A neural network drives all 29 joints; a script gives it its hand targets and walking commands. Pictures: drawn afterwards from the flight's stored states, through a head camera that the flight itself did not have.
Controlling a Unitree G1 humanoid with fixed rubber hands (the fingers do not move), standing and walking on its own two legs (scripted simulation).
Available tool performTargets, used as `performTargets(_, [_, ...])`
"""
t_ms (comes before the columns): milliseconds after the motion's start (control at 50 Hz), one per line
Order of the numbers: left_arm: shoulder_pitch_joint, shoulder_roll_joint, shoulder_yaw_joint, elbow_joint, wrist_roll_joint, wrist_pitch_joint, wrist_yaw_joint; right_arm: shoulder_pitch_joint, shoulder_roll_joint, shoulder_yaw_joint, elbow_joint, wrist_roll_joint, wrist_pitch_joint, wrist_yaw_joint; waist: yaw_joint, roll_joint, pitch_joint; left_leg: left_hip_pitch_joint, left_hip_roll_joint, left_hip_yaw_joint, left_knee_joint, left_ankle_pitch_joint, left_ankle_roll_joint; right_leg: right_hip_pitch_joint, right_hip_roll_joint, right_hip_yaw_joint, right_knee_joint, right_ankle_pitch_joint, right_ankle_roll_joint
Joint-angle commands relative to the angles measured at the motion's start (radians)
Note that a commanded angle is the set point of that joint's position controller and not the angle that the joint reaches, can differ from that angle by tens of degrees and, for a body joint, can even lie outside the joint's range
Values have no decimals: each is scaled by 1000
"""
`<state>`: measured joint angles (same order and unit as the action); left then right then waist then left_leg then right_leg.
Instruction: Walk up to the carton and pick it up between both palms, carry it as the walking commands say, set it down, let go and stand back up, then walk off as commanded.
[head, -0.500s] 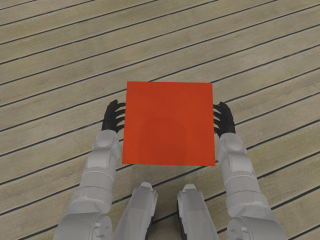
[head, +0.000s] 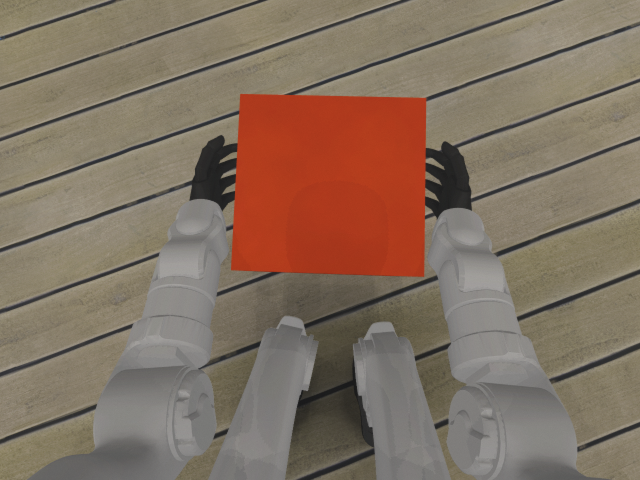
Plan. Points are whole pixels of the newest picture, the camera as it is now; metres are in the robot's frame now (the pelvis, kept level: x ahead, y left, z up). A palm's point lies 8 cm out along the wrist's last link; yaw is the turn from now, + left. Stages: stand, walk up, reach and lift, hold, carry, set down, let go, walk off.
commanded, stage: set down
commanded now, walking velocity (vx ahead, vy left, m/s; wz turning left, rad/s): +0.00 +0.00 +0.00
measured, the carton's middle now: (329, 203) +0.46 +0.03 -0.17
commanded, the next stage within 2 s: none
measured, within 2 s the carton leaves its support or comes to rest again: rests again in 1.90 s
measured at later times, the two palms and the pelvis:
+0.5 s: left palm (220, 198) +0.46 +0.19 -0.19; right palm (422, 205) +0.47 -0.11 -0.19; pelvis -0.02 +0.00 -0.07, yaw +1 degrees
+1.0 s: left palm (231, 197) +0.49 +0.20 -0.27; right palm (407, 201) +0.50 -0.10 -0.26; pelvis -0.05 +0.01 -0.12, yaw +0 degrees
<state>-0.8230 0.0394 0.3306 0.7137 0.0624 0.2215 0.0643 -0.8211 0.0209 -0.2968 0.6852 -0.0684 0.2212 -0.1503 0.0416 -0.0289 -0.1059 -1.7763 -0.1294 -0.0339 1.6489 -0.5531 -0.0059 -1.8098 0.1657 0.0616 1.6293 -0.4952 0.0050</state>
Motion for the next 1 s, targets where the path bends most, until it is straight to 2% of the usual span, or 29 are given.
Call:
performTargets(0, [-689,-883,-464,-111,-83,-23,-221,-732,965,515,-89,78,-26,166,72,-38,-1078,421,-35,51,-136,306,-15,645,23,-31,-119,272,37])
performTargets(40, [-730,-869,-476,-119,-88,-16,-233,-788,976,527,-129,100,-24,156,71,-44,-1119,413,-34,55,-118,295,-11,660,23,-30,-110,274,38])
performTargets(80, [-771,-886,-477,-137,-111,-7,-243,-791,941,501,-125,79,-19,146,35,-29,-1126,381,-35,59,-96,281,-22,651,18,-33,-96,255,31])
performTargets(140, [-787,-867,-444,-89,-98,4,-247,-858,943,518,-143,85,-8,135,57,-62,-1133,321,-34,58,-67,266,-11,667,21,-33,-59,254,40])
performTargets(160, [-848,-821,-454,-153,-112,4,-259,-860,915,485,-152,78,-4,129,21,-39,-1159,265,-28,70,-48,269,-17,695,19,-28,-52,291,34])
performTargets(200, [-870,-828,-457,-178,-116,7,-253,-862,946,507,-129,90,6,132,60,-37,-1203,294,-36,83,-48,289,-20,710,26,-35,-31,297,33])
performTargets(240, [-842,-834,-448,-122,-109,16,-259,-858,954,480,-100,76,12,131,48,-45,-1170,295,-33,76,-35,260,-13,664,22,-39,-25,256,36])
performTargets(260, [-860,-844,-458,-133,-115,18,-261,-868,929,471,-107,75,15,134,48,0,-1178,294,-31,73,-36,262,-18,644,23,-43,-3,261,29])
performTargets(300, [-842,-836,-438,-84,-100,29,-265,-909,921,497,-147,84,15,134,58,-35,-1201,270,-38,85,-7,287,-18,659,26,-50,4,284,40])
performTargets(320, [-844,-867,-453,-71,-101,34,-260,-927,919,496,-145,103,9,144,72,6,-1204,316,-37,78,-17,293,-19,598,27,-62,19,266,36])
performTargets(360, [-924,-829,-475,-152,-118,19,-258,-859,943,459,-76,83,20,144,32,19,-1224,264,-32,87,13,286,-22,622,32,-49,38,285,23])
performTargets(380, [-952,-808,-464,-135,-124,21,-251,-918,923,459,-88,88,23,146,40,-9,-1233,281,-28,70,10,263,-17,564,26,-71,66,247,33])
performTargets(400, [-936,-829,-463,-141,-116,21,-246,-953,915,469,-116,110,14,155,60,41,-1221,303,-30,88,21,284,-22,536,29,-62,66,247,24])
performTargets(420, [-890,-876,-453,-89,-115,28,-253,-947,912,487,-93,104,15,159,58,5,-1163,270,-33,76,16,299,-21,522,28,-76,64,261,26])
performTargets(460, [-883,-875,-466,-91,-102,30,-241,-1004,908,498,-146,124,1,170,96,41,-1237,335,-36,61,31,376,-20,473,27,-78,110,302,25])
performTargets(480, [-900,-893,-476,-102,-126,30,-241,-1020,889,518,-166,116,5,171,61,-1,-1278,355,-35,47,44,406,-22,486,30,-93,117,321,35])
performTargets(520, [-966,-854,-509,-131,-149,26,-232,-998,876,485,-161,121,8,174,21,17,-1344,398,-32,51,74,387,-27,463,28,-102,143,298,29])
performTargets(580, [-1015,-808,-534,-188,-169,29,-210,-1077,829,519,-221,153,12,170,35,29,-1452,467,-30,50,91,427,-26,474,25,-109,170,313,31])
performTargets(600, [-1054,-834,-559,-196,-189,40,-207,-1110,771,521,-255,141,12,163,-13,32,-1538,503,-31,46,113,414,-34,518,19,-124,185,300,29])
performTargets(620, [-1103,-809,-573,-274,-197,34,-193,-1129,775,540,-236,165,20,170,25,39,-1571,511,-24,48,108,400,-38,533,20,-118,191,295,18])
performTargets(640, [-1128,-783,-568,-244,-213,36,-184,-1130,734,531,-225,146,28,169,-9,8,-1622,549,-27,42,127,395,-40,551,10,-133,206,291,26])
performTargets(660, [-1139,-752,-590,-289,-213,44,-171,-1174,748,557,-275,191,37,170,24,33,-1713,634,-22,43,127,394,-35,573,13,-134,214,281,24])
performTargets(720, [-1195,-719,-645,-369,-268,73,-138,-1275,667,629,-448,261,53,156,13,37,-1944,842,-16,49,185,557,-40,698,7,-138,253,400,21])
performTargets(760, [-1292,-626,-630,-439,-280,81,-117,-1370,622,644,-482,283,65,139,42,31,-1909,846,-15,37,205,547,-27,674,11,-129,272,368,23])
performTargets(800, [-1365,-641,-646,-396,-290,89,-108,-1345,637,570,-352,251,82,140,5,62,-1716,733,-8,32,173,412,-31,587,10,-138,273,286,9])
performTargets(840, [-1362,-636,-609,-314,-260,80,-109,-1330,664,506,-227,236,81,149,13,93,-1528,647,-6,30,156,283,-21,467,2,-126,262,190,7])
performTargets(900, [-1272,-767,-556,-91,-231,71,-148,-1305,668,435,-94,177,51,192,-26,94,-1315,530,-7,1,164,202,-7,310,-3,-134,292,133,-3])
performTargets(960, [-1217,-780,-483,-13,-176,39,-185,-1222,720,373,27,142,32,226,-11,97,-1170,406,-8,45,205,213,-3,262,-2,-124,291,108,-7])
performTargets(980, [-1221,-781,-468,-7,-169,40,-196,-1281,688,354,-2,133,25,230,-38,75,-1133,387,-6,20,198,199,4,240,-6,-135,302,104,-3])
